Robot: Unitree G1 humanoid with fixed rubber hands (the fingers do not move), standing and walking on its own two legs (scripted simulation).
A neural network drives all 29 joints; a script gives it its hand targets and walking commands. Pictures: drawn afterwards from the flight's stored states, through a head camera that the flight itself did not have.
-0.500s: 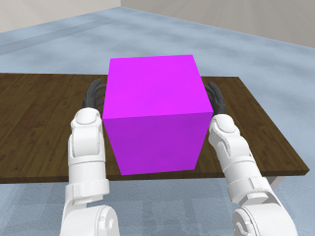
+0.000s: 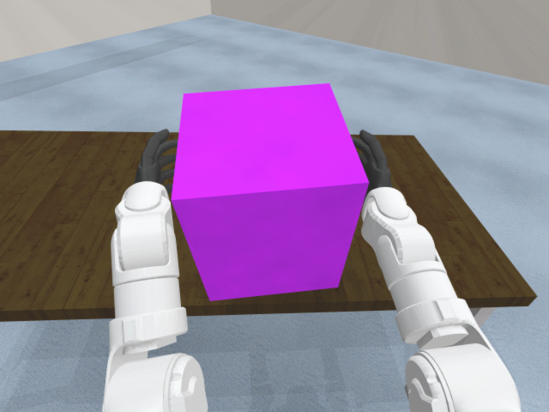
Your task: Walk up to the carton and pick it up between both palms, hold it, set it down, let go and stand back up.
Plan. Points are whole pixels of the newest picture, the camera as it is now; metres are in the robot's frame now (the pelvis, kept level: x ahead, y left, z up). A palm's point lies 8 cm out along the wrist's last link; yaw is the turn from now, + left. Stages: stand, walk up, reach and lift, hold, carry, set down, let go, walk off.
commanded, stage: hold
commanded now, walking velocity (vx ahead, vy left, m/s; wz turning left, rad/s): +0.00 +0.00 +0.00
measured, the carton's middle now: (266, 197) +0.40 +0.01 +0.15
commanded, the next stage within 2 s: none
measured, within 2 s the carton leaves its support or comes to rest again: neither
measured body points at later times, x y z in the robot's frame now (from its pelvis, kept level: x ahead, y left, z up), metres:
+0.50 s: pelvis +0.00 +0.00 +0.00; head -0.06 +0.03 +0.44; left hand +0.37 +0.17 +0.22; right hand +0.37 -0.14 +0.22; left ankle +0.04 +0.12 -0.75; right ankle +0.03 -0.11 -0.75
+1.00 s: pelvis +0.00 +0.00 +0.00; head -0.06 +0.02 +0.44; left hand +0.37 +0.17 +0.22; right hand +0.37 -0.14 +0.22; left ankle +0.04 +0.12 -0.75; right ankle +0.03 -0.11 -0.75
